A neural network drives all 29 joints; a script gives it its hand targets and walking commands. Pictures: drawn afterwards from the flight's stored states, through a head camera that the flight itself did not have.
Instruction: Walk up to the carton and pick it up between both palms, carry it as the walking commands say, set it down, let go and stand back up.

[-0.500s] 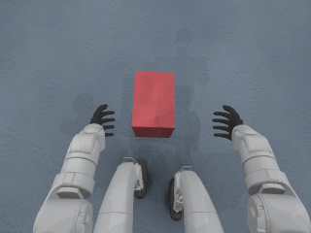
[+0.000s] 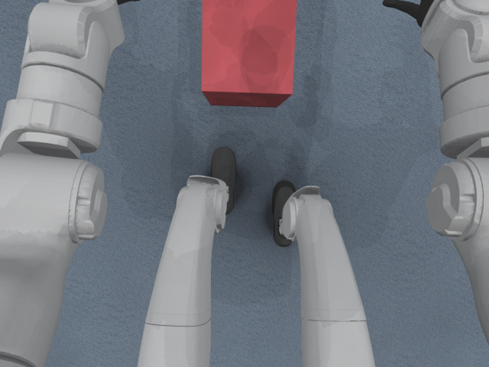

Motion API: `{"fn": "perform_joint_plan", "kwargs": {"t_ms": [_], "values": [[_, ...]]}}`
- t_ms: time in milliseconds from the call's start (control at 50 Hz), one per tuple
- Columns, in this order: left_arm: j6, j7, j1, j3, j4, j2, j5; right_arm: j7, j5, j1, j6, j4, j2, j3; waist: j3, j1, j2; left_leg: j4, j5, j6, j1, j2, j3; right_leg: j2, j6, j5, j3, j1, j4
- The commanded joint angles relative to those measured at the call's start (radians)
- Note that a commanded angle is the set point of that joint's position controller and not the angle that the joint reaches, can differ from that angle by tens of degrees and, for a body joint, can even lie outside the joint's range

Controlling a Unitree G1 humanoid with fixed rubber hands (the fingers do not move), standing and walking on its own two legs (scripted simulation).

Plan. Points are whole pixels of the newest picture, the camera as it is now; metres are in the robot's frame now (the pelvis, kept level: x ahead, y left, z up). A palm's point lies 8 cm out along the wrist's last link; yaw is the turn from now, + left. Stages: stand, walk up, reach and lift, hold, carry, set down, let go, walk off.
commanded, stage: reach and lift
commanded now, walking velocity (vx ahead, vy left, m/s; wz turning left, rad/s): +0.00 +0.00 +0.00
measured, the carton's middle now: (246, 43) +0.62 +0.01 -0.51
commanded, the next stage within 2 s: none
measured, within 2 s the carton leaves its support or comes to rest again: neither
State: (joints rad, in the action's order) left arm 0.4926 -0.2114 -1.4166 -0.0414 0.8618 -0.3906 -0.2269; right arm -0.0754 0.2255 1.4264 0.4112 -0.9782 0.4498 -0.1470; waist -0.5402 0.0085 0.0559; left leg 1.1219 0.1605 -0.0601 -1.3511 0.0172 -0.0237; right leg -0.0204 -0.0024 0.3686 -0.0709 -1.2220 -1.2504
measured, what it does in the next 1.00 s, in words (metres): lowers itself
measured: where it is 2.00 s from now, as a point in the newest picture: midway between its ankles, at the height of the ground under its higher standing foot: (253, 209)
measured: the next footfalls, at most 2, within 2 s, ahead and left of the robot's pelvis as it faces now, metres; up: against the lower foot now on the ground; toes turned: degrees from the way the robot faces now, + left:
none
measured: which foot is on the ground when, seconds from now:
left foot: down 0.00-1.00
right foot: down 0.00-1.00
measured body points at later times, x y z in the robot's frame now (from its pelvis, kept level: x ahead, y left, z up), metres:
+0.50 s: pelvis +0.08 -0.02 +0.00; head +0.44 -0.01 +0.25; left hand +0.59 +0.19 -0.17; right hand +0.59 -0.21 -0.17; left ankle +0.22 +0.07 -0.60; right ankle +0.12 -0.13 -0.60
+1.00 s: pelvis +0.03 -0.03 -0.17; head +0.39 -0.02 +0.08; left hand +0.60 +0.18 -0.31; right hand +0.60 -0.18 -0.32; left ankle +0.22 +0.07 -0.60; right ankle +0.12 -0.13 -0.60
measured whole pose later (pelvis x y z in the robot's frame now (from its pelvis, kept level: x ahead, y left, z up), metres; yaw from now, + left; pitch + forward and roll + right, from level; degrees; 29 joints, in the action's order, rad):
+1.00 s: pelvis +0.03 -0.03 -0.17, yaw -4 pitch +28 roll -3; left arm 0.30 -0.10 -1.49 -0.14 0.94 -0.45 -0.20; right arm -0.21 0.19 1.46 0.37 -0.84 0.32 -0.10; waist -0.53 0.06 -0.01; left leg 1.81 0.34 -0.02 -1.96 0.02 0.03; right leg -0.11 -0.02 0.63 -0.05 -1.81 -1.95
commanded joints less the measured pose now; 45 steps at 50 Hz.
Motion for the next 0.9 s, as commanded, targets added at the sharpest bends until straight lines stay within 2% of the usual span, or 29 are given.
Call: {"fn": "perform_joint_plan", "kwargs": {"t_ms": [0, 60, 120, 180, 200, 220, 240, 300, 320, 400, 420, 440, 460, 480, 500, 520, 540, 560, 580, 600, 620, 640, 660, 680, 700, 740, 760, 780, 880], "values": [[0.000, -0.002, -0.398, -0.003, -0.263, -0.125, -0.002, -0.006, 0.029, 0.397, -0.010, 0.336, 0.181, 0.001, 2.211, -0.121, -0.017, -0.048, 0.153, 0.052, 1.286, -0.021, 0.195, -0.027, -0.022, 0.030, 0.005, 0.136, 0.212], [-0.050, 0.019, -0.579, -0.039, -0.250, -0.171, 0.020, -0.003, 0.002, 0.488, -0.030, 0.271, 0.164, -0.039, 1.963, -0.033, 0.001, -0.030, 0.261, 0.044, 1.186, -0.037, 0.259, -0.007, -0.016, 0.147, 0.024, -0.150, 0.175], [-0.057, 0.001, -0.407, -0.110, -0.365, -0.192, 0.095, -0.009, -0.035, 0.369, -0.042, 0.434, 0.230, -0.117, 2.267, -0.026, 0.075, -0.004, -0.003, 0.060, 1.418, -0.025, 0.282, -0.043, -0.021, -0.006, 0.016, -0.082, 0.179], [-0.077, 0.021, -0.335, -0.107, -0.329, -0.167, 0.073, -0.011, -0.070, 0.324, -0.058, 0.410, 0.225, -0.111, 2.225, -0.048, 0.022, 0.033, -0.175, 0.053, 1.391, -0.035, 0.297, -0.044, -0.029, -0.044, 0.012, -0.106, 0.167], [-0.088, 0.021, -0.263, -0.098, -0.561, -0.142, 0.068, -0.015, -0.074, 0.242, -0.062, 0.600, 0.207, -0.141, 2.537, -0.091, 0.044, 0.064, -0.454, 0.048, 1.623, -0.023, 0.300, -0.073, -0.019, -0.218, 0.003, -0.014, 0.163], [-0.100, 0.035, -0.177, -0.088, -0.436, -0.114, 0.043, -0.018, -0.070, 0.125, -0.066, 0.463, 0.159, -0.123, 2.382, -0.091, 0.027, 0.101, -0.625, 0.035, 1.622, -0.048, 0.338, -0.071, -0.003, -0.216, 0.004, -0.186, 0.162], [-0.115, 0.065, -0.195, -0.108, -0.310, -0.154, 0.075, -0.012, -0.098, 0.131, -0.082, 0.391, 0.185, -0.124, 2.210, -0.111, 0.038, 0.124, -0.459, 0.030, 1.490, -0.046, 0.319, -0.059, -0.023, -0.109, 0.010, -0.260, 0.150], [-0.175, 0.093, -0.184, -0.098, -0.518, -0.108, 0.060, 0.006, -0.123, 0.044, -0.132, 0.546, 0.163, -0.140, 2.322, -0.138, 0.016, 0.140, -0.711, 0.021, 1.537, -0.029, 0.306, -0.071, -0.031, -0.297, 0.019, -0.183, 0.159], [-0.195, 0.110, -0.083, -0.079, -0.332, -0.054, 0.062, 0.009, -0.129, -0.041, -0.150, 0.376, 0.099, -0.109, 2.122, -0.112, 0.027, 0.167, -0.804, 0.008, 1.551, -0.055, 0.326, -0.068, -0.023, -0.226, 0.030, -0.408, 0.159], [-0.283, 0.138, -0.086, -0.180, -0.494, -0.047, 0.124, -0.002, -0.134, 0.011, -0.237, 0.573, 0.033, -0.122, 2.242, -0.061, 0.077, 0.233, -0.916, 0.002, 1.539, -0.038, 0.315, -0.061, -0.027, -0.289, 0.070, -0.407, 0.141], [-0.302, 0.144, -0.074, -0.161, -0.353, -0.034, 0.127, 0.004, -0.135, -0.011, -0.256, 0.422, 0.004, -0.116, 2.145, -0.065, 0.093, 0.256, -0.868, 0.013, 1.535, -0.059, 0.354, -0.068, -0.027, -0.187, 0.064, -0.520, 0.092], [-0.293, 0.138, -0.156, -0.158, -0.643, -0.060, 0.102, -0.012, -0.108, 0.110, -0.252, 0.803, 0.052, -0.122, 2.489, -0.086, 0.092, 0.247, -0.996, 0.014, 1.664, -0.026, 0.309, -0.080, -0.025, -0.330, 0.074, -0.278, 0.114], [-0.291, 0.143, -0.081, -0.236, -0.298, -0.096, 0.124, -0.022, -0.136, 0.064, -0.250, 0.478, 0.032, -0.074, 2.166, -0.017, 0.013, 0.288, -0.800, 0.018, 1.410, -0.062, 0.310, -0.054, -0.034, -0.179, 0.082, -0.430, 0.079], [-0.303, 0.142, -0.156, -0.179, -0.544, -0.108, 0.118, -0.031, -0.098, 0.100, -0.242, 0.733, -0.004, -0.050, 2.412, -0.047, 0.019, 0.288, -0.815, 0.011, 1.440, -0.009, 0.244, -0.069, -0.024, -0.312, 0.082, -0.121, 0.061], [-0.315, 0.147, -0.070, -0.289, -0.355, -0.188, 0.149, -0.048, -0.123, 0.076, -0.223, 0.558, -0.022, -0.044, 2.262, 0.048, -0.111, 0.321, -0.702, 0.019, 1.029, 0.009, 0.168, -0.049, -0.021, -0.471, 0.128, 0.057, 0.006], [-0.325, 0.157, -0.045, -0.260, -0.364, -0.229, 0.153, -0.061, -0.097, 0.056, -0.207, 0.583, -0.048, -0.021, 2.321, 0.030, -0.131, 0.305, -0.601, 0.011, 0.884, 0.029, 0.117, -0.041, -0.003, -0.549, 0.130, 0.286, -0.040], [-0.339, 0.181, 0.152, -0.266, -0.115, -0.175, 0.150, -0.058, -0.107, -0.080, -0.203, 0.347, -0.137, 0.016, 2.001, 0.044, -0.189, 0.297, -0.416, 0.015, 0.485, 0.027, 0.079, -0.024, -0.007, -0.605, 0.176, 0.332, -0.072], [-0.367, 0.211, 0.141, -0.256, -0.087, -0.168, 0.151, -0.052, -0.087, -0.064, -0.219, 0.370, -0.206, 0.035, 1.904, 0.082, -0.145, 0.312, -0.283, 0.007, 0.231, 0.033, 0.048, -0.008, -0.007, -0.646, 0.224, 0.403, -0.122], [-0.374, 0.207, -0.046, -0.267, -0.365, -0.211, 0.120, -0.070, -0.061, 0.139, -0.219, 0.685, -0.176, 0.002, 2.203, 0.096, -0.140, 0.299, -0.333, 0.015, 0.285, 0.058, 0.015, -0.024, 0.022, -0.762, 0.224, 0.629, -0.144], [-0.387, 0.210, -0.027, -0.316, -0.090, -0.230, 0.149, -0.084, -0.104, 0.141, -0.224, 0.406, -0.122, -0.028, 1.959, 0.118, -0.154, 0.348, -0.250, 0.020, 0.084, 0.033, 0.025, -0.007, 0.028, -0.683, 0.251, 0.477, -0.178], [-0.376, 0.201, -0.021, -0.241, -0.348, -0.238, 0.152, -0.099, -0.096, 0.117, -0.215, 0.648, -0.099, 0.011, 2.293, 0.105, -0.060, 0.344, -0.386, 0.007, 0.433, 0.062, 0.035, -0.044, 0.037, -0.636, 0.188, 0.508, -0.207], [-0.371, 0.195, -0.168, -0.281, -0.159, -0.302, 0.131, -0.120, -0.123, 0.199, -0.200, 0.430, -0.032, -0.051, 2.078, 0.123, -0.020, 0.418, -0.307, 0.024, 0.418, 0.034, 0.042, -0.029, 0.040, -0.380, 0.181, 0.218, -0.213], [-0.343, 0.179, -0.202, -0.221, -0.286, -0.274, 0.113, -0.123, -0.109, 0.196, -0.176, 0.581, -0.053, -0.009, 2.247, 0.048, -0.008, 0.391, -0.289, 0.013, 0.665, 0.038, 0.059, -0.064, 0.034, -0.250, 0.111, 0.195, -0.186], [-0.327, 0.181, -0.156, -0.236, -0.108, -0.262, 0.097, -0.138, -0.099, 0.204, -0.148, 0.405, -0.051, 0.002, 2.071, 0.080, -0.016, 0.444, -0.240, 0.035, 0.524, 0.038, 0.038, -0.045, 0.019, -0.220, 0.143, 0.081, -0.184], [-0.338, 0.191, -0.179, -0.220, -0.126, -0.260, 0.100, -0.132, -0.092, 0.138, -0.148, 0.353, -0.128, 0.034, 1.912, 0.044, -0.047, 0.464, -0.168, 0.010, 0.455, 0.025, 0.052, -0.056, 0.015, -0.133, 0.123, -0.018, -0.205], [-0.314, 0.175, -0.308, -0.227, -0.305, -0.308, 0.074, -0.141, -0.045, 0.304, -0.125, 0.519, -0.083, 0.062, 2.248, 0.108, -0.069, 0.483, -0.221, 0.011, 0.531, 0.027, 0.022, -0.047, 0.008, -0.204, 0.148, 0.138, -0.232], [-0.304, 0.181, -0.258, -0.206, -0.103, -0.301, 0.056, -0.145, -0.072, 0.258, -0.120, 0.342, -0.022, 0.039, 2.096, 0.034, -0.072, 0.526, -0.106, 0.021, 0.432, 0.020, 0.019, -0.058, 0.012, -0.113, 0.129, 0.089, -0.274], [-0.291, 0.180, -0.268, -0.148, -0.214, -0.259, 0.055, -0.147, -0.071, 0.290, -0.122, 0.487, -0.019, 0.041, 2.182, 0.025, -0.037, 0.522, -0.109, 0.016, 0.522, 0.030, 0.026, -0.076, 0.012, -0.067, 0.091, 0.051, -0.296], [-0.247, 0.121, -0.524, -0.140, -0.236, -0.305, 0.048, -0.150, -0.076, 0.499, -0.095, 0.443, 0.073, -0.037, 2.169, 0.033, 0.044, 0.563, 0.017, 0.025, 0.630, 0.005, 0.081, -0.077, -0.003, 0.114, 0.054, -0.212, -0.375]]}}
